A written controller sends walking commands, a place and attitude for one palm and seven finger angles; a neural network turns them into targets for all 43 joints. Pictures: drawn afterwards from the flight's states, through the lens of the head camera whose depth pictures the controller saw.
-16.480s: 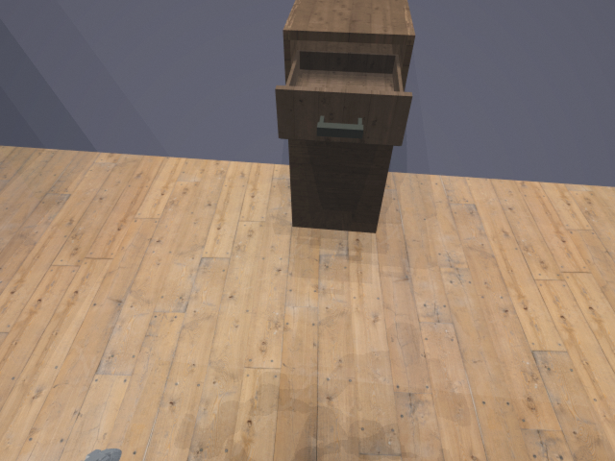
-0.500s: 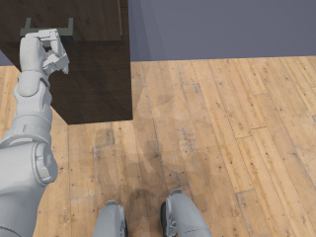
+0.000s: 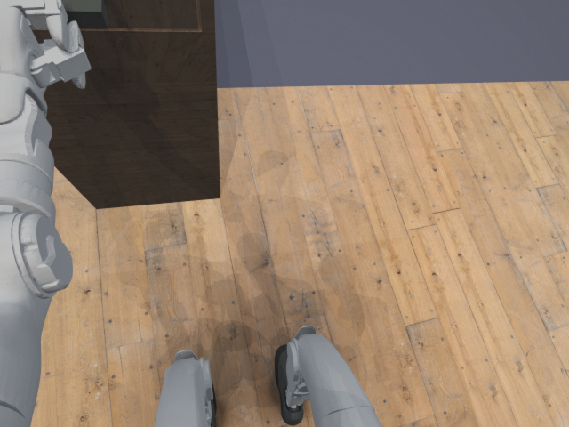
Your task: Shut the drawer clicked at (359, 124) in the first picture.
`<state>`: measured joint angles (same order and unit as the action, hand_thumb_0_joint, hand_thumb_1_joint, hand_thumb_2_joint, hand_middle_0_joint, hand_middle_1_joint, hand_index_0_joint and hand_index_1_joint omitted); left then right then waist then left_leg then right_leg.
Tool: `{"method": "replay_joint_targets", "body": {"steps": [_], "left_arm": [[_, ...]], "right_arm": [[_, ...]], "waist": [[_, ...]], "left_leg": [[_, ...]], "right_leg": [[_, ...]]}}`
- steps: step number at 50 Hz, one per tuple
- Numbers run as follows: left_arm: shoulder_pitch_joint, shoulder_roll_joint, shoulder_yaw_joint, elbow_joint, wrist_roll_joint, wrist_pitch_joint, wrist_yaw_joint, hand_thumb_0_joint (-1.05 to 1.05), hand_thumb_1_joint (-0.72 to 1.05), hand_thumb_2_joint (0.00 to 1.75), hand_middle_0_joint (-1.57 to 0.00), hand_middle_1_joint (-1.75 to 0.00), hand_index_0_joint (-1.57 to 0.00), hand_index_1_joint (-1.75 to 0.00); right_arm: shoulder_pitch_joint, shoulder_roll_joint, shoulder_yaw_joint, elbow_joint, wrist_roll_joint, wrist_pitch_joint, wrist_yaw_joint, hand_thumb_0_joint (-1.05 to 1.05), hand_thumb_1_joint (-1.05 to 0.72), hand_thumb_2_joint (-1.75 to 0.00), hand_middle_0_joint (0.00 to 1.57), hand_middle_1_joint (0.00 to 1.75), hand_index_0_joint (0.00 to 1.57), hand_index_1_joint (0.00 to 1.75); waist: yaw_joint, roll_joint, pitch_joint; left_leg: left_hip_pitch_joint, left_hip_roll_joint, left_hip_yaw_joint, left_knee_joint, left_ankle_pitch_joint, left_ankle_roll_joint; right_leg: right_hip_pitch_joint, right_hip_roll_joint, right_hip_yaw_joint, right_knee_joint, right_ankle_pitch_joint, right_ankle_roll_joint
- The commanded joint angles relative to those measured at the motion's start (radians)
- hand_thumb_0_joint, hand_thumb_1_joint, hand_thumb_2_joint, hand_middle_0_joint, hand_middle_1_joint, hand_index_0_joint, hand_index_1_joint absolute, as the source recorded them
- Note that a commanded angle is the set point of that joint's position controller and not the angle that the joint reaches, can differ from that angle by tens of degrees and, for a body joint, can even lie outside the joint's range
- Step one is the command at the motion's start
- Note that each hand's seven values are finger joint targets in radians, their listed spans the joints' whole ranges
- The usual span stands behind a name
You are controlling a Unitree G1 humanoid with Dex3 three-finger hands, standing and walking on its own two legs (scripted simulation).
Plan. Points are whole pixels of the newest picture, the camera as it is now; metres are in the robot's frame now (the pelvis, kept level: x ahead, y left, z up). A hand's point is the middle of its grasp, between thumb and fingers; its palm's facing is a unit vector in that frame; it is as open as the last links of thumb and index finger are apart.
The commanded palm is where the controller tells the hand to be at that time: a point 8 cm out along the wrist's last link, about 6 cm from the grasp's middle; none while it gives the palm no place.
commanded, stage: pull the fist back off the drawer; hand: left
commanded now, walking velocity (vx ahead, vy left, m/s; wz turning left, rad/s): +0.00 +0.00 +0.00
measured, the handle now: out of the picture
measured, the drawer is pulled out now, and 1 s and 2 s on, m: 0.00 0.00 0.00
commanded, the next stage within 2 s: draw the hand back to the body in 0.80 s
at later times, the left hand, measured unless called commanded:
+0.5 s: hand (76, 51) +0.58 +0.17 +0.07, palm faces +0.01 -1.00 -0.04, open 3.1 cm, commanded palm +0.56 +0.20 +0.08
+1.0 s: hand (74, 58) +0.56 +0.17 +0.08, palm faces +0.02 -1.00 -0.03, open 3.3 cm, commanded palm +0.50 +0.22 +0.10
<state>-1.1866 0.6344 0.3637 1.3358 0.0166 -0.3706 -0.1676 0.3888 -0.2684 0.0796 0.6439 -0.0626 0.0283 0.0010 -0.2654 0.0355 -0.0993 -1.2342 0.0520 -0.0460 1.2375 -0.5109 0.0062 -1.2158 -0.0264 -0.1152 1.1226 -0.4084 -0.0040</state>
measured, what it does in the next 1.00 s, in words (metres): stands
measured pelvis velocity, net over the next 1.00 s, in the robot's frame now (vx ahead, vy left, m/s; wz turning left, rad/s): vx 0.04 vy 0.01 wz -0.03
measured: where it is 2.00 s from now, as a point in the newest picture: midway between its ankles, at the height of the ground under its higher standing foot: (248, 414)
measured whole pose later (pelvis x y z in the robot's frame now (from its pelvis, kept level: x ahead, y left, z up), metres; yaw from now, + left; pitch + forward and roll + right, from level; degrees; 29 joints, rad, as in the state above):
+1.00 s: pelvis +0.04 +0.01 +0.03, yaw -2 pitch +25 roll -3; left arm -0.81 0.44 0.40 0.99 -0.07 -0.40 -0.16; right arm 0.37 -0.25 0.02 0.58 -0.04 0.09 0.04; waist -0.18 0.03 -0.12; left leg -1.01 0.06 0.02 1.11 -0.54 0.01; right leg -1.03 -0.01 -0.05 1.02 -0.43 0.01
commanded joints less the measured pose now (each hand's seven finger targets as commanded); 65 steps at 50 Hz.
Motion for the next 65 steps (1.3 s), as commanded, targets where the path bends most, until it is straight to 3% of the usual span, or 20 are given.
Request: {"method": "replay_joint_targets", "body": {"steps": [1,5,16,22,26,32,35,37,40,44,45,48,49,51,53,56,60,62,63,65], "left_arm": [[-0.702,0.202,-0.006,-0.274,-0.023,-0.061,0.035,0.0,0.9,0.9,-1.4,-1.6,-1.4,-1.6],[-0.719,0.192,-0.029,-0.262,-0.027,-0.045,0.033,0.0,0.9,0.9,-1.4,-1.6,-1.4,-1.6],[-0.687,0.197,0.008,-0.258,-0.019,-0.036,0.038,0.0,0.9,0.9,-1.4,-1.6,-1.4,-1.6],[-0.605,0.209,0.039,-0.248,-0.021,-0.028,0.032,0.0,0.9,0.9,-1.4,-1.6,-1.4,-1.6],[-0.503,0.216,0.068,-0.304,-0.033,-0.042,0.016,0.0,0.9,0.9,-1.4,-1.6,-1.4,-1.6],[-0.345,0.211,0.098,-0.372,-0.049,-0.056,0.008,0.0,0.9,0.9,-1.4,-1.6,-1.4,-1.6],[-0.228,0.157,0.09,-0.437,-0.064,-0.071,0.008,0.0,0.9,0.9,-1.4,-1.6,-1.4,-1.6],[-0.215,0.111,0.061,-0.46,-0.071,-0.08,0.008,0.0,0.9,0.9,-1.4,-1.6,-1.4,-1.6],[-0.205,0.081,0.058,-0.439,-0.087,-0.082,0.018,0.0,0.9,0.9,-1.4,-1.6,-1.4,-1.6],[-0.157,0.051,0.046,-0.461,-0.083,-0.112,0.021,0.0,0.9,0.9,-1.4,-1.6,-1.4,-1.6],[-0.115,0.046,0.052,-0.434,-0.086,-0.112,0.019,0.0,0.9,0.9,-1.4,-1.6,-1.4,-1.6],[0.077,0.055,0.071,-0.637,-0.116,-0.117,-0.002,0.0,0.9,0.9,-1.4,-1.6,-1.4,-1.6],[0.166,0.037,0.063,-0.694,-0.133,-0.103,-0.011,0.0,0.9,0.9,-1.4,-1.6,-1.4,-1.6],[0.313,-0.007,0.04,-0.744,-0.17,-0.058,-0.024,0.0,0.9,0.9,-1.4,-1.6,-1.4,-1.6],[0.358,-0.024,0.034,-0.842,-0.204,-0.026,-0.024,0.0,0.9,0.9,-1.4,-1.6,-1.4,-1.6],[0.459,-0.044,0.025,-1.016,-0.229,-0.023,-0.008,0.0,0.9,0.9,-1.4,-1.6,-1.4,-1.6],[0.541,-0.155,-0.065,-1.035,-0.249,-0.01,-0.016,0.0,0.9,0.9,-1.4,-1.6,-1.4,-1.6],[0.578,-0.136,-0.06,-1.082,-0.245,-0.002,-0.028,0.0,0.9,0.9,-1.4,-1.6,-1.4,-1.6],[0.615,-0.167,-0.086,-1.099,-0.25,0.009,-0.037,0.0,0.9,0.9,-1.4,-1.6,-1.4,-1.6],[0.667,-0.173,-0.089,-1.123,-0.263,0.032,-0.05,0.0,0.9,0.9,-1.4,-1.6,-1.4,-1.6]], "right_arm": [[0.225,-0.209,-0.063,-0.006,0.004,-0.023,-0.019,0.0,-0.9,-0.9,0.2,0.3,0.2,0.3],[0.219,-0.215,-0.057,-0.001,0.01,-0.043,-0.027,0.0,-0.9,-0.9,0.2,0.3,0.2,0.3],[0.236,-0.216,-0.06,-0.011,-0.004,-0.048,-0.006,0.0,-0.9,-0.9,0.2,0.3,0.2,0.3],[0.229,-0.215,-0.062,-0.028,0.001,-0.033,0.004,0.0,-0.9,-0.9,0.2,0.3,0.2,0.3],[0.227,-0.208,-0.07,-0.05,0.004,-0.022,0.011,0.0,-0.9,-0.9,0.2,0.3,0.2,0.3],[0.207,-0.198,-0.079,-0.073,0.014,0.005,0.019,0.0,-0.9,-0.9,0.2,0.3,0.2,0.3],[0.199,-0.189,-0.091,-0.09,0.017,0.019,0.025,0.0,-0.9,-0.9,0.2,0.3,0.2,0.3],[0.196,-0.185,-0.098,-0.086,0.021,0.028,0.027,0.0,-0.9,-0.9,0.2,0.3,0.2,0.3],[0.195,-0.182,-0.106,-0.074,0.022,0.036,0.023,0.0,-0.9,-0.9,0.2,0.3,0.2,0.3],[0.194,-0.172,-0.113,-0.069,0.019,0.044,0.022,0.0,-0.9,-0.9,0.2,0.3,0.2,0.3],[0.191,-0.17,-0.113,-0.072,0.02,0.048,0.023,0.0,-0.9,-0.9,0.2,0.3,0.2,0.3],[0.17,-0.163,-0.125,-0.13,0.037,0.061,0.03,0.0,-0.9,-0.9,0.2,0.3,0.2,0.3],[0.158,-0.157,-0.128,-0.145,0.046,0.064,0.033,0.0,-0.9,-0.9,0.2,0.3,0.2,0.3],[0.144,-0.148,-0.129,-0.165,0.064,0.065,0.031,0.0,-0.9,-0.9,0.2,0.3,0.2,0.3],[0.111,-0.143,-0.131,-0.179,0.079,0.06,0.022,0.0,-0.9,-0.9,0.2,0.3,0.2,0.3],[0.076,-0.131,-0.132,-0.195,0.087,0.033,0.009,0.0,-0.9,-0.9,0.2,0.3,0.2,0.3],[0.031,-0.126,-0.13,-0.169,0.096,0.001,-0.001,0.0,-0.9,-0.9,0.2,0.3,0.2,0.3],[0.009,-0.125,-0.13,-0.171,0.098,-0.011,-0.009,0.0,-0.9,-0.9,0.2,0.3,0.2,0.3],[-0.007,-0.12,-0.127,-0.178,0.101,-0.018,-0.011,0.0,-0.9,-0.9,0.2,0.3,0.2,0.3],[-0.038,-0.121,-0.125,-0.188,0.104,-0.029,-0.016,0.0,-0.9,-0.9,0.2,0.3,0.2,0.3]], "waist": [[-0.113,0.273,-0.54],[-0.125,0.271,-0.526],[-0.098,0.273,-0.55],[-0.07,0.218,-0.522],[-0.023,0.226,-0.589],[0.027,0.195,-0.586],[0.057,0.175,-0.611],[0.053,0.176,-0.593],[0.041,0.116,-0.536],[0.054,0.128,-0.557],[0.063,0.113,-0.534],[0.144,0.182,-0.686],[0.159,0.176,-0.696],[0.165,0.096,-0.636],[0.167,0.041,-0.572],[0.184,0.094,-0.553],[0.153,0.03,-0.382],[0.173,0.099,-0.39],[0.177,0.108,-0.38],[0.185,0.068,-0.352]], "left_leg": [[0.43,-0.019,-0.059,-0.16,0.178,0.028],[0.412,-0.014,-0.062,-0.169,0.123,0.029],[0.431,-0.021,-0.072,-0.163,0.147,0.025],[0.387,-0.02,-0.064,-0.17,0.124,0.026],[0.425,-0.021,-0.049,-0.173,0.202,0.024],[0.448,-0.017,-0.026,-0.19,0.273,0.022],[0.506,-0.016,-0.018,-0.205,0.359,0.017],[0.547,-0.015,-0.017,-0.208,0.413,0.012],[0.519,-0.017,-0.01,-0.214,0.402,0.016],[0.572,-0.019,-0.002,-0.207,0.519,0.01],[0.551,-0.021,0.004,-0.208,0.516,0.01],[0.7,-0.021,0.013,-0.247,0.712,0.001],[0.728,-0.019,0.017,-0.265,0.764,-0.001],[0.695,-0.019,0.028,-0.303,0.766,0.009],[0.657,-0.023,0.051,-0.341,0.689,0.018],[0.716,-0.027,0.061,-0.381,0.713,0.017],[0.755,-0.021,0.055,-0.432,0.637,0.013],[0.804,-0.023,0.053,-0.448,0.675,0.009],[0.827,-0.024,0.051,-0.455,0.68,0.007],[0.832,-0.025,0.046,-0.476,0.651,0.006]], "right_leg": [[0.162,0.065,0.067,-0.143,0.051,-0.014],[0.143,0.062,0.066,-0.146,0.019,-0.011],[0.145,0.061,0.055,-0.134,0.034,-0.018],[0.178,0.06,0.056,-0.136,0.022,-0.017],[0.249,0.062,0.062,-0.136,0.068,-0.02],[0.323,0.064,0.064,-0.144,0.121,-0.018],[0.374,0.068,0.061,-0.15,0.189,-0.018],[0.366,0.069,0.057,-0.153,0.229,-0.018],[0.385,0.069,0.061,-0.167,0.242,-0.012],[0.413,0.066,0.063,-0.159,0.341,-0.015],[0.427,0.067,0.066,-0.16,0.348,-0.015],[0.56,0.069,0.07,-0.179,0.476,-0.02],[0.603,0.07,0.068,-0.195,0.518,-0.02],[0.685,0.072,0.068,-0.228,0.576,-0.016],[0.758,0.069,0.075,-0.265,0.603,-0.008],[0.817,0.062,0.078,-0.293,0.64,-0.01],[0.764,0.065,0.058,-0.35,0.538,-0.001],[0.787,0.058,0.061,-0.354,0.544,-0.008],[0.785,0.056,0.057,-0.364,0.536,-0.008],[0.806,0.053,0.05,-0.381,0.521,-0.008]]}}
